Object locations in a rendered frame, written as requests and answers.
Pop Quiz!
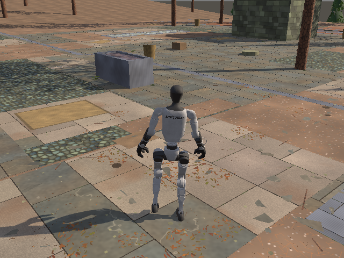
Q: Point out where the robot right forearm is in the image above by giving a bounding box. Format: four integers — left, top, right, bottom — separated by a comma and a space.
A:
195, 131, 205, 150

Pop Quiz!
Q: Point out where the left robot upper arm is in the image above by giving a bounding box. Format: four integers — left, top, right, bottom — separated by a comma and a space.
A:
147, 107, 164, 137

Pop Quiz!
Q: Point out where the left robot thigh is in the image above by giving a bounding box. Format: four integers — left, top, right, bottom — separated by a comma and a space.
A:
153, 148, 164, 178

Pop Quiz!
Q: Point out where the robot thigh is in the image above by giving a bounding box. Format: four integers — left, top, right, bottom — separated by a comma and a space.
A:
177, 150, 189, 188
153, 148, 164, 178

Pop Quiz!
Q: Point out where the right robot upper arm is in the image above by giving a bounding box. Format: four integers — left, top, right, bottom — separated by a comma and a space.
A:
187, 109, 200, 139

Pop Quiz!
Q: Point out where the robot left hand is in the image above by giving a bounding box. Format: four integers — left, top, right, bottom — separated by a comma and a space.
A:
137, 144, 149, 158

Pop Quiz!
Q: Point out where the robot right hand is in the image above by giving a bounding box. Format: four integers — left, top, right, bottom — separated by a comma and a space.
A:
194, 148, 206, 159

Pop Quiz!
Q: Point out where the robot left forearm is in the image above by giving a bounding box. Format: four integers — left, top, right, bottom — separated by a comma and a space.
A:
139, 127, 151, 148

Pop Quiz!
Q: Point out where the right robot thigh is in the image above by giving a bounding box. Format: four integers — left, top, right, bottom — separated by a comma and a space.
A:
177, 150, 189, 188

